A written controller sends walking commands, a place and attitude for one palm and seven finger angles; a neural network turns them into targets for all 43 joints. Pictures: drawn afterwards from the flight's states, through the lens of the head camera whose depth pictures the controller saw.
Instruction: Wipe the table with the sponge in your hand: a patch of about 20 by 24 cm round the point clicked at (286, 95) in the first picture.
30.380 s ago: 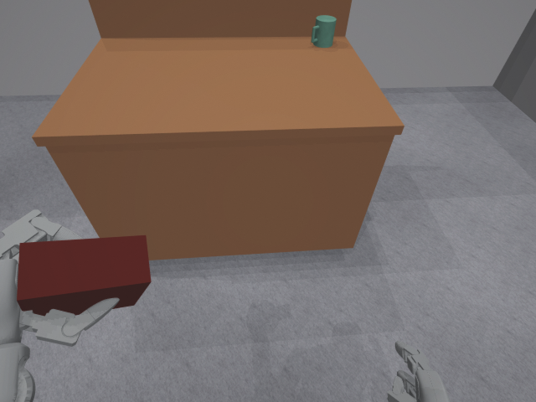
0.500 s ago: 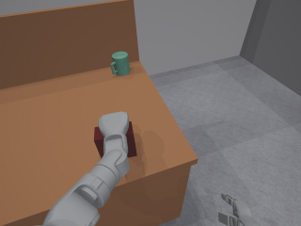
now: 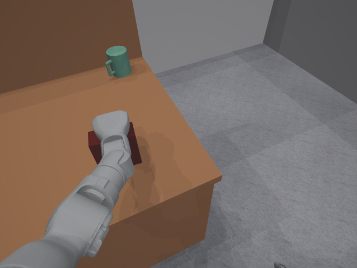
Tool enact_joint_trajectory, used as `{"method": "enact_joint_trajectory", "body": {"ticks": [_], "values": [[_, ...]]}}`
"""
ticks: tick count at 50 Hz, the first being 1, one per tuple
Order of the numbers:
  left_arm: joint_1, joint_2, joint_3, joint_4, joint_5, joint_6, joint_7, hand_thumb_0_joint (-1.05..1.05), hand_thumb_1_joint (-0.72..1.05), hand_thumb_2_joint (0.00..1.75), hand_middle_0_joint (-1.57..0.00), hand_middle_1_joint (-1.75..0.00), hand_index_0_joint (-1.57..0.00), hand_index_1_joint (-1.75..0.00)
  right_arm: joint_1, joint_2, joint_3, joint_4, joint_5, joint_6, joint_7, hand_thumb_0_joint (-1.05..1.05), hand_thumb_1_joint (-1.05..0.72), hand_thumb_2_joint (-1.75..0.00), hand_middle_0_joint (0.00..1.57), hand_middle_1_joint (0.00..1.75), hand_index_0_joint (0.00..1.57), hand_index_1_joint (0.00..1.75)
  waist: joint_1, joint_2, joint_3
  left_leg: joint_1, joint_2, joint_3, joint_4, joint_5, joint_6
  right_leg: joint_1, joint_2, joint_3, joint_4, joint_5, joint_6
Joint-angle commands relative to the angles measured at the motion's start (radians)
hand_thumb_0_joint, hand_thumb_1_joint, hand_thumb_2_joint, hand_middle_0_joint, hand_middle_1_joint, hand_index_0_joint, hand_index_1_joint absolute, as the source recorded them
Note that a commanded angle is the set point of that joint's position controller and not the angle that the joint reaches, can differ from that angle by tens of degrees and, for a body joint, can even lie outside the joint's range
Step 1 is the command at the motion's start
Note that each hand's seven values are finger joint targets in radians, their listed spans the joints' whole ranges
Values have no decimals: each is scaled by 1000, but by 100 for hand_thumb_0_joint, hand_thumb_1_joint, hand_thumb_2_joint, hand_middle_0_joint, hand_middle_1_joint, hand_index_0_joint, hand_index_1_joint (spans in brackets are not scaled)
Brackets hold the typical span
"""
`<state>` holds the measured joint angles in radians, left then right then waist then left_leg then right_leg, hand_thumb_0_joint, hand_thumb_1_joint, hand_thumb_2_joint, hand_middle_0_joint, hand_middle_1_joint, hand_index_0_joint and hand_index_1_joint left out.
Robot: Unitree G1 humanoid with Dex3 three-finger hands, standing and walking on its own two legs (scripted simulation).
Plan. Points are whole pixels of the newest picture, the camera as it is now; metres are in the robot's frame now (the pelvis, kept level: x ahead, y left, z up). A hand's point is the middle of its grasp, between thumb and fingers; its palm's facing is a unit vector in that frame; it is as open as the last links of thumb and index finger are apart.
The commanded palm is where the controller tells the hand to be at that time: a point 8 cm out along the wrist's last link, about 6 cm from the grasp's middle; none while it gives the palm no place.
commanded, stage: wipe forward along the third lane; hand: left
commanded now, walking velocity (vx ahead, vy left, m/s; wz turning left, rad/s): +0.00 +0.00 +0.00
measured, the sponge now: (118, 152) +0.42 +0.17 +0.00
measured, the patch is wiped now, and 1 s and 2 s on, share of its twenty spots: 0.85 0.90 0.90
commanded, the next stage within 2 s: wipe back along the third lane in 0.80 s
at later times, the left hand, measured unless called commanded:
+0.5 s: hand (110, 128) +0.46 +0.19 +0.05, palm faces -0.08 -0.01 -1.00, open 9.3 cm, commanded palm +0.46 +0.20 +0.08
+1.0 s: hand (108, 115) +0.52 +0.21 +0.04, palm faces -0.10 +0.01 -0.99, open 9.3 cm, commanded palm +0.50 +0.19 +0.08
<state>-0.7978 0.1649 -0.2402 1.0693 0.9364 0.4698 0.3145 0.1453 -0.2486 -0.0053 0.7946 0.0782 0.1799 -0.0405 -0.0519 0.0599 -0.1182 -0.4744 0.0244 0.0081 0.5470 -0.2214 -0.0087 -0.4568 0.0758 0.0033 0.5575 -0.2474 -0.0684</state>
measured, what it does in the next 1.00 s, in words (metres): stands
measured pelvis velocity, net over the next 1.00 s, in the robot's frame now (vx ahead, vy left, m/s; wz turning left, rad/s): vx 0.02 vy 0.04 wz -0.02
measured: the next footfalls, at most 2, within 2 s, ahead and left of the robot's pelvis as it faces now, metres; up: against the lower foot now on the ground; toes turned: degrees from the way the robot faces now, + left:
none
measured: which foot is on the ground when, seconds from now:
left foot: down 0.00-1.00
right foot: down 0.00-1.00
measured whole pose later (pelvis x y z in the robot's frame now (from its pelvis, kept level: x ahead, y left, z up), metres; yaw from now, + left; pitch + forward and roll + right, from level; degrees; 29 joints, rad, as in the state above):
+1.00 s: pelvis +0.02 +0.04 -0.01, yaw -1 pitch +18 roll -2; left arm -1.13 0.28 -0.17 1.36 0.98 0.47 0.33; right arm 0.25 -0.24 -0.02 0.82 0.05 0.10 0.02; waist -0.15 0.06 -0.14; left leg -0.69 0.01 0.02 0.66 -0.28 0.04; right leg -0.64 0.06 0.02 0.59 -0.26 -0.01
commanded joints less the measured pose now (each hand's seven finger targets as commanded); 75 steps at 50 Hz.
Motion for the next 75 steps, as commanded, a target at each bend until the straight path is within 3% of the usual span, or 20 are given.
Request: {"method": "enact_joint_trajectory", "body": {"ticks": [1,10,18,21,23,27,30,36,39,41,44,46,49,51,55,57,65,71,73,75], "values": [[-368,173,21,-83,39,5,39,0,10,130,-120,-160,-120,-160,-101,-109,-33,-134,-4,-47,1,0,-90,-90,20,30,20,30,4,-145,-287,62,-29,13,-33,33,55,169,-66,62,-105,205,38],[-419,193,24,-35,54,11,55,0,10,130,-120,-160,-120,-160,-68,-119,-35,-112,-8,-54,11,0,-90,-90,20,30,20,30,-21,-140,-251,50,-24,18,-22,24,56,112,-63,50,-103,195,40],[-519,283,70,23,66,20,67,0,10,130,-120,-160,-120,-160,-39,-130,-27,-102,-15,-63,2,0,-90,-90,20,30,20,30,-40,-136,-293,31,-20,11,-12,24,53,100,-62,39,-82,180,45],[-568,240,36,24,76,24,59,0,10,130,-120,-160,-120,-160,-34,-123,-31,-104,-14,-65,8,0,-90,-90,20,30,20,30,-48,-71,-318,53,-17,6,-6,41,51,69,-57,28,-73,177,38],[-599,232,25,41,79,24,57,0,10,130,-120,-160,-120,-160,-14,-128,-33,-95,-16,-68,9,0,-90,-90,20,30,20,30,-67,-72,-318,66,-10,6,3,41,53,42,-53,23,-71,167,41],[-585,273,69,68,61,8,50,0,10,130,-120,-160,-120,-160,16,-133,-36,-94,-21,-75,9,0,-90,-90,20,30,20,30,-61,-92,-379,63,-11,1,16,85,54,82,-51,21,-54,235,41],[-610,268,56,94,69,6,48,0,10,130,-120,-160,-120,-160,36,-139,-37,-87,-21,-77,11,0,-90,-90,20,30,20,30,-80,-112,-352,41,-10,1,23,76,54,56,-48,18,-55,232,44],[-704,273,64,101,84,-12,54,0,10,130,-120,-160,-120,-160,75,-142,-46,-69,-29,-95,22,0,-90,-90,20,30,20,30,-96,-41,-363,58,0,-16,36,105,53,-16,-36,1,-34,205,32],[-701,326,95,145,81,-1,63,0,10,130,-120,-160,-120,-160,100,-153,-46,-60,-31,-99,26,0,-90,-90,20,30,20,30,-97,-71,-382,37,1,-15,45,101,54,0,-35,4,-31,214,37],[-750,279,68,136,73,0,60,0,10,130,-120,-160,-120,-160,104,-148,-51,-58,-30,-105,31,0,-90,-90,20,30,20,30,-111,-42,-399,52,5,-19,47,125,53,-17,-34,0,-25,225,35],[-779,295,58,172,93,11,57,0,10,130,-120,-160,-120,-160,133,-158,-51,-45,-32,-105,37,0,-90,-90,20,30,20,30,-128,-46,-386,54,11,-24,56,121,54,-51,-28,-6,-24,201,35],[-763,241,40,166,79,8,48,0,10,130,-120,-160,-120,-160,133,-151,-56,-51,-33,-111,44,0,-90,-90,20,30,20,30,-121,-17,-404,75,11,-31,56,153,52,-57,-25,-11,-20,217,30],[-675,231,55,169,66,-4,42,0,10,130,-120,-160,-120,-160,146,-151,-62,-57,-37,-107,54,0,-90,-90,20,30,20,30,-96,-42,-457,98,14,-27,71,205,50,-19,-21,-12,-11,274,31],[-645,136,14,134,40,-19,33,0,10,130,-120,-160,-120,-160,131,-136,-68,-67,-36,-107,60,0,-90,-90,20,30,20,30,-88,-27,-474,132,18,-31,69,242,45,-23,-19,-21,-9,291,28],[-559,123,14,139,27,-17,43,0,10,130,-120,-160,-120,-160,120,-139,-67,-62,-34,-93,69,0,-90,-90,20,30,20,30,-73,-93,-412,112,16,-20,57,228,47,6,-20,-21,-25,312,32],[-518,72,-7,112,5,-13,46,0,10,130,-120,-160,-120,-160,101,-131,-69,-67,-32,-90,76,0,-90,-90,20,30,20,30,-52,-62,-411,138,14,-20,51,254,44,18,-20,-25,-29,325,28],[-469,-11,-73,57,10,26,41,0,10,130,-120,-160,-120,-160,15,-115,-61,-77,-24,-46,86,0,-90,-90,20,30,20,30,-37,-68,-327,175,13,-20,24,266,39,32,-26,-34,-45,330,17],[-384,-60,-81,-26,-17,24,34,0,10,130,-120,-160,-120,-160,-57,-100,-60,-105,-24,-17,79,0,-90,-90,20,30,20,30,-1,-122,-384,209,5,-15,25,361,38,125,-36,-28,-35,456,13],[-364,-43,-82,-30,0,34,36,0,10,130,-120,-160,-120,-160,-66,-105,-59,-100,-27,0,79,0,-90,-90,20,30,20,30,-3,-125,-356,217,3,-9,25,357,36,127,-39,-26,-41,465,14],[-346,-87,-122,-67,12,44,34,0,10,130,-120,-160,-120,-160,-88,-97,-56,-114,-27,13,81,0,-90,-90,20,30,20,30,1,-109,-347,223,-2,-4,24,363,36,132,-39,-25,-43,480,10]]}}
